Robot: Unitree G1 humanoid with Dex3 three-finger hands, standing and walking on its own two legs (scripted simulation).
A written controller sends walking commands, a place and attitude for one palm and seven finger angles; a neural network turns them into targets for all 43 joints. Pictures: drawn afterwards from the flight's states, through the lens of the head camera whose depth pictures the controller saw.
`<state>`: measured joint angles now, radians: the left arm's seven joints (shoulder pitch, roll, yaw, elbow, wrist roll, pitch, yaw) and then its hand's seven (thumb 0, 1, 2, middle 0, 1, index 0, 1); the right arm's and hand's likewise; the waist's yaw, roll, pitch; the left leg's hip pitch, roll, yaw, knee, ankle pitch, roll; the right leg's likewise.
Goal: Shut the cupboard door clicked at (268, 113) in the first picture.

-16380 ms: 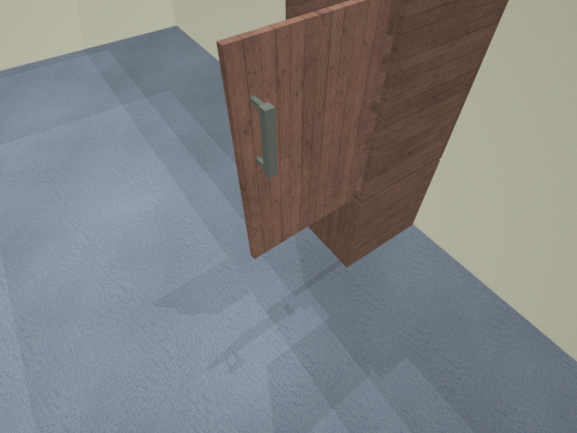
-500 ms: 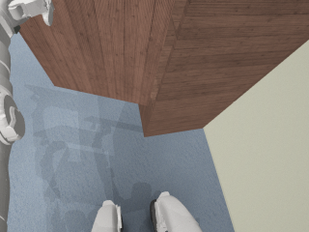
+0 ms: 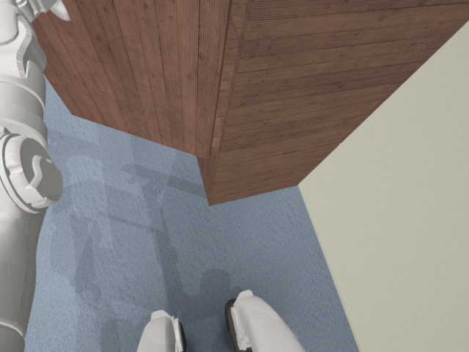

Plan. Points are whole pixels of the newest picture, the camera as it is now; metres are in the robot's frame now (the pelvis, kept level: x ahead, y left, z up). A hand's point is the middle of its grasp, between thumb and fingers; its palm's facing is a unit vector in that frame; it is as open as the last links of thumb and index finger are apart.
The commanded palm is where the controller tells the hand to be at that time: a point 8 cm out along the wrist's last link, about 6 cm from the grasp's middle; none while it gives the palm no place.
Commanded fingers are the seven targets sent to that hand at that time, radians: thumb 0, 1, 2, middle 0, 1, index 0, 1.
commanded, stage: pull the fist back off the door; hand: left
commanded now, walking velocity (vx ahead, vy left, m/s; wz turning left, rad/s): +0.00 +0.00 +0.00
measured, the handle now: out of the picture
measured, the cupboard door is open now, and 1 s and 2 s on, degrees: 58 58 58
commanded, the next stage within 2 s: draw the hand back to the body in 0.56 s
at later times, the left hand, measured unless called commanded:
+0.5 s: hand (45, 49) +0.53 +0.14 +0.13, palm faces +0.10 -0.99 +0.00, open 3.1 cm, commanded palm +0.50 +0.18 +0.14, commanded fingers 0.00 0.90 0.90 -1.30 -1.50 -1.30 -1.50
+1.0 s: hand (9, 93) +0.45 +0.17 +0.16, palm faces +0.13 -0.99 -0.01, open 3.1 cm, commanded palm +0.40 +0.21 +0.17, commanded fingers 0.00 0.90 0.90 -1.30 -1.50 -1.30 -1.50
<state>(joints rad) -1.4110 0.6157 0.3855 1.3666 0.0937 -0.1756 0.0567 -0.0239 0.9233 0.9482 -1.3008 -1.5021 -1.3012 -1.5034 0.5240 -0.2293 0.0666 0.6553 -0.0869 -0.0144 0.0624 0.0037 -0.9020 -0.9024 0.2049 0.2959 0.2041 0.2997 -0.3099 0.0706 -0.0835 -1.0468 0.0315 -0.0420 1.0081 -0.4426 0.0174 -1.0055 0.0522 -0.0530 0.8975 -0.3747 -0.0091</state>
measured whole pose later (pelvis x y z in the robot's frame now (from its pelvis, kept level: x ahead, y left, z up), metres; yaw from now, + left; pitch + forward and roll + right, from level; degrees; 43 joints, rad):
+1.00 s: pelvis +0.01 -0.01 +0.04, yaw +0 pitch +10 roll -1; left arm -0.58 0.30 0.31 0.77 -0.15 -0.26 -0.06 0.01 0.89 0.90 -1.30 -1.50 -1.30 -1.50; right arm 0.42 -0.25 0.01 0.66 0.03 0.01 -0.02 0.01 -0.90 -0.90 0.20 0.30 0.20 0.30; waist -0.09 0.05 -0.09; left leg -0.54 0.02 0.02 0.75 -0.38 0.01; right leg -0.55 0.04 0.01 0.71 -0.34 -0.02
